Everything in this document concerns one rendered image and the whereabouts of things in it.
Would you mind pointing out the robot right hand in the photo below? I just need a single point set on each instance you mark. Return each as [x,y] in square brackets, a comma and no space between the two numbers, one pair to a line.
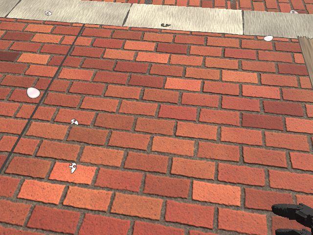
[301,213]

